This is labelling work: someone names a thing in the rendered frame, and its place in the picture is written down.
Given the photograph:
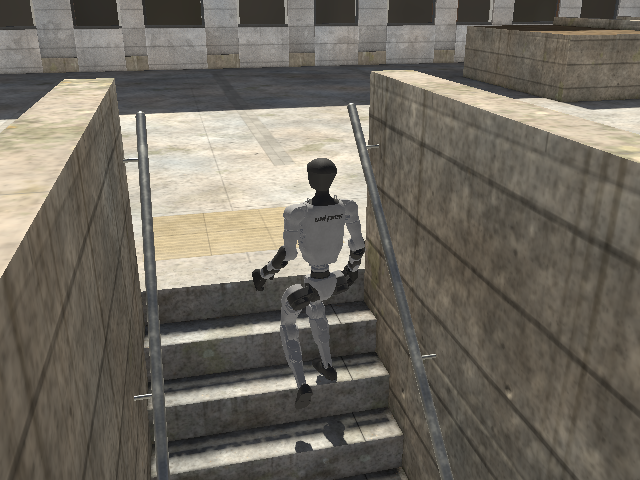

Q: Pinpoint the right robot forearm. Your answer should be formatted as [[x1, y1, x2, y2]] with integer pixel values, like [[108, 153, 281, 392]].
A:
[[347, 237, 365, 272]]

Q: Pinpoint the robot right foot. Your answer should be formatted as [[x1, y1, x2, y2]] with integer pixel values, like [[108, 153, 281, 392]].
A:
[[312, 358, 337, 381]]

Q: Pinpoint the robot left hand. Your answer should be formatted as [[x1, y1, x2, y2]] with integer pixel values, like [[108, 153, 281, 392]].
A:
[[252, 269, 274, 291]]

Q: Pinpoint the left robot upper arm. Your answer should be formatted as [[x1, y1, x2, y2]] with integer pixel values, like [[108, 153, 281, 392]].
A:
[[281, 203, 306, 261]]

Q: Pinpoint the robot right hand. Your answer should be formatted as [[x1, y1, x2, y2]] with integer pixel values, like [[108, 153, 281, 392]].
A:
[[341, 265, 358, 287]]

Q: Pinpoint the right robot upper arm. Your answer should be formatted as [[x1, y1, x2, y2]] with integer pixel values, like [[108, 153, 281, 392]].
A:
[[339, 199, 365, 251]]

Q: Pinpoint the left robot thigh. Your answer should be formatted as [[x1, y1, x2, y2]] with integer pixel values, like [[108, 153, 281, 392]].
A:
[[280, 284, 313, 340]]

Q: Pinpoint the left robot forearm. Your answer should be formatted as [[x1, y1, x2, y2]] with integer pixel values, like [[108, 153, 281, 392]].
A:
[[260, 247, 288, 279]]

